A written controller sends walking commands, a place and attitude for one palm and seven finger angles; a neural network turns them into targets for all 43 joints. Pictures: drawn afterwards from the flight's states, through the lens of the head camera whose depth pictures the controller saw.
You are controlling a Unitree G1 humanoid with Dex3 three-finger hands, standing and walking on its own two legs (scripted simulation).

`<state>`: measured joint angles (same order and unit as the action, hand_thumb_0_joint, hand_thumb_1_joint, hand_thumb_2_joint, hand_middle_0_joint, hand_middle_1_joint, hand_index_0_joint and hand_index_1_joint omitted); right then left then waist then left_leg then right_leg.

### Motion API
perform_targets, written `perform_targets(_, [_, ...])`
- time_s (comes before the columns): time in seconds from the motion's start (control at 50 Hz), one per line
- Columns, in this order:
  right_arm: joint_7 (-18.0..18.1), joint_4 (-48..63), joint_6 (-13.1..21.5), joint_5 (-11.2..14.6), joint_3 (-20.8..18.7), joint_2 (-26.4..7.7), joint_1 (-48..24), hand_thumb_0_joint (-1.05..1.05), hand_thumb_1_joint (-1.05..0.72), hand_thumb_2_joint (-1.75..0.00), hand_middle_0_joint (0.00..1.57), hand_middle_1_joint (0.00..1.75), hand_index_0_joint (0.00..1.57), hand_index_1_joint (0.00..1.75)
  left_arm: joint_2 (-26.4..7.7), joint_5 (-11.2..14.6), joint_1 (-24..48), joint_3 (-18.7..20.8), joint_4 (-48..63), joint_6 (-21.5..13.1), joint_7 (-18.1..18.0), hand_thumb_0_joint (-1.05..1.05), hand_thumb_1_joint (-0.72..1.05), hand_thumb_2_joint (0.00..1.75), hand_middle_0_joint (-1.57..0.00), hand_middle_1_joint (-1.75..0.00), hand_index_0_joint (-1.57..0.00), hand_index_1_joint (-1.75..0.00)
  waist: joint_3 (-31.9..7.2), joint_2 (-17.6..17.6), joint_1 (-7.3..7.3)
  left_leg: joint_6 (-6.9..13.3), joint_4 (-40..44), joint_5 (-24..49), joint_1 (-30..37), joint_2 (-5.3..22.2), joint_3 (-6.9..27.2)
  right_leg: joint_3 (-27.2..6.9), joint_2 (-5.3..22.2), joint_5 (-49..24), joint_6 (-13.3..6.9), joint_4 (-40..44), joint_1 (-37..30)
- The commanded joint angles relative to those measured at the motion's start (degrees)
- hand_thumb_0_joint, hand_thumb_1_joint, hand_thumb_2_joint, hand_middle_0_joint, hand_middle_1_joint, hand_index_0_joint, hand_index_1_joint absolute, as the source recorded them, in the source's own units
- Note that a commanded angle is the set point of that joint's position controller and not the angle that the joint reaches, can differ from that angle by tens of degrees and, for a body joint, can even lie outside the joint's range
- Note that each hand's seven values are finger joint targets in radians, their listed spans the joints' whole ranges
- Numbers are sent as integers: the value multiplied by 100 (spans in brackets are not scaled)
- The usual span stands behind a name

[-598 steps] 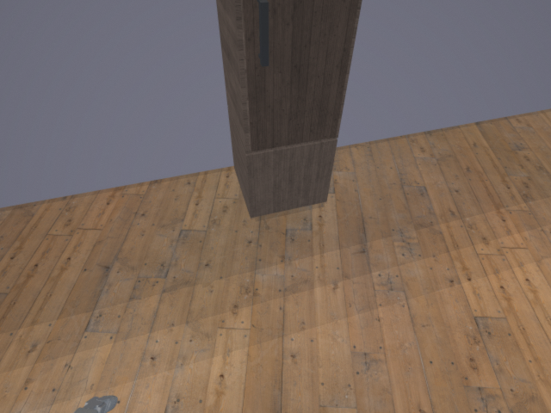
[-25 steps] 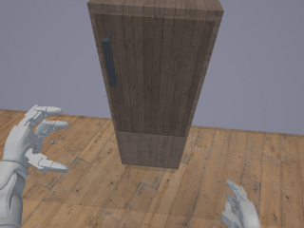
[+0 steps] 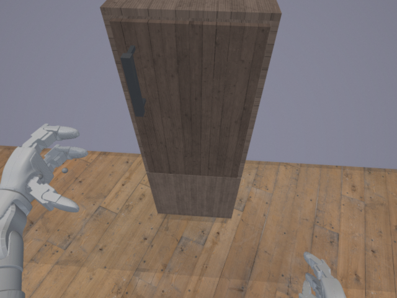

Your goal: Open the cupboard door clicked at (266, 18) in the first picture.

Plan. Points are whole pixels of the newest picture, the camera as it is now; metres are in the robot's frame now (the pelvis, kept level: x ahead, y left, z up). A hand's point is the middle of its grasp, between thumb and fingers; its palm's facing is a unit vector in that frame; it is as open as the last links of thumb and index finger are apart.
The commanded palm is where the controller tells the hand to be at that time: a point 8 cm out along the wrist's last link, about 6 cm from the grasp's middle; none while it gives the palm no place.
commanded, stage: raise the hand with hooked fingers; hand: left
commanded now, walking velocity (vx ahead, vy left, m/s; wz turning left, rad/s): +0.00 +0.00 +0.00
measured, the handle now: (136, 82) +0.59 +0.21 +0.11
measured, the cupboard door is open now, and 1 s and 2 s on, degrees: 0 0 0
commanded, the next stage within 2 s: move the hooked fingers beside the handle in 0.28 s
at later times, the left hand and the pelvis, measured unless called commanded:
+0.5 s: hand (76, 170) +0.30 +0.24 +0.13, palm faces +0.07 -1.00 -0.02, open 13.9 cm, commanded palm +0.28 +0.29 +0.13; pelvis -0.01 -0.04 +0.00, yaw +0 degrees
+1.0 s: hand (88, 133) +0.39 +0.26 +0.13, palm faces +0.02 -1.00 +0.00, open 13.9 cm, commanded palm +0.37 +0.31 +0.13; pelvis -0.01 -0.01 -0.01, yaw -1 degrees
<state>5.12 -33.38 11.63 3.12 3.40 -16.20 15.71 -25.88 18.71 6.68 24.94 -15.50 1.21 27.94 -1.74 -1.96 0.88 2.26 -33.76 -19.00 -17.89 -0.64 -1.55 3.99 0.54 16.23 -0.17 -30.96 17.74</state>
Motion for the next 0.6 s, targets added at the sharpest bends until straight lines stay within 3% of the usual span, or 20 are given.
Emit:
perform_targets(0.0, [45,886,348,-1,-290,-657,-473,0,-90,-90,20,30,20,30,-1757,225,1348,930,1502,-695,-255,0,-50,30,-30,-120,-30,-120,-1528,-360,174,-205,432,2357,822,103,435,-3,-197,-1715,-177,120,-576])
perform_targets(0.02, [46,858,338,-13,-285,-660,-478,0,-90,-90,20,30,20,30,-1830,236,1426,966,1532,-719,-274,0,-50,30,-30,-120,-30,-120,-1418,-412,197,-191,442,2254,770,78,408,-33,-209,-1715,-200,156,-631])
perform_targets(0.06, [82,813,335,25,-284,-645,-508,0,-90,-90,20,30,20,30,-1651,186,1524,819,1257,-665,-295,0,-50,30,-30,-120,-30,-120,-1205,-546,120,-146,477,1965,689,58,338,-65,-181,-1609,-178,210,-490])
perform_targets(0.1, [127,772,328,62,-297,-659,-505,0,-90,-90,20,30,20,30,-1430,131,1590,560,1046,-566,-261,0,-50,30,-30,-120,-30,-120,-1038,-457,33,-117,494,1736,623,56,319,-72,-156,-1468,-158,260,-392])
perform_targets(0.16, [162,805,312,86,-320,-682,-524,0,-90,-90,20,30,20,30,-1377,130,1605,410,995,-422,-114,0,-50,30,-30,-120,-30,-120,-1176,-229,9,-53,422,1692,614,33,270,-145,-126,-1614,-124,263,-509])
perform_targets(0.28, [157,858,312,64,-302,-644,-595,0,-90,-90,20,30,20,30,-1626,226,1450,710,1040,-528,-91,0,-50,30,-30,-120,-30,-120,-1358,4,99,-28,301,1610,429,-7,190,-311,-77,-1771,-57,231,-732])
perform_targets(0.34, [142,836,289,73,-285,-627,-634,0,-90,-90,20,30,20,30,-1612,292,1450,787,826,-567,-137,0,-50,30,-30,-120,-30,-120,-1122,244,98,-29,267,1434,192,-4,166,-422,-34,-1662,-13,251,-735])
perform_targets(0.36, [146,836,287,81,-284,-621,-655,0,-90,-90,20,30,20,30,-1609,263,1536,755,884,-592,-165,0,-50,30,-30,-120,-30,-120,-1144,11,106,-38,274,1391,205,-12,154,-441,-16,-1585,-23,253,-711])
perform_targets(0.4, [176,782,277,89,-277,-620,-631,0,-90,-90,20,30,20,30,-1644,152,2014,647,783,-610,-238,0,-50,30,-30,-120,-30,-120,-1120,-124,4,-33,262,1304,219,-20,154,-450,-16,-1452,-17,272,-594])
perform_targets(0.46, [232,664,236,112,-279,-655,-541,0,-90,-90,20,30,20,30,-1800,22,2724,543,317,-611,-241,0,-50,30,-30,-120,-30,-120,-908,-128,-171,-28,200,1008,71,-1,146,-595,20,-1017,14,376,-400])
perform_targets(0.5, [267,632,242,123,-274,-661,-520,0,-90,-90,20,30,20,30,-1819,-43,3110,413,139,-710,-217,0,-50,30,-30,-120,-30,-120,-1031,-248,-227,-26,164,927,83,-7,156,-641,34,-872,8,381,-383])
perform_targets(0.52, [272,638,236,119,-259,-674,-501,0,-90,-90,20,30,20,30,-1786,-18,3297,329,41,-737,-184,0,-50,30,-30,-120,-30,-120,-1071,-77,-237,-27,140,905,43,-1,188,-670,26,-839,5,367,-407])
perform_targets(0.56, [291,571,236,125,-269,-699,-443,0,-90,-90,20,30,20,30,-1959,-60,3548,380,-270,-831,-131,0,-50,30,-30,-120,-30,-120,-1264,-130,-261,-25,102,872,8,-2,177,-714,57,-797,11,350,-460])
perform_targets(0.58, [284,568,236,122,-253,-706,-417,0,-90,-90,20,30,20,30,-1888,-68,3620,296,-447,-856,-99,0,-50,30,-30,-120,-30,-120,-1316,-91,-256,-24,99,883,-35,-9,196,-708,59,-835,3,317,-474])
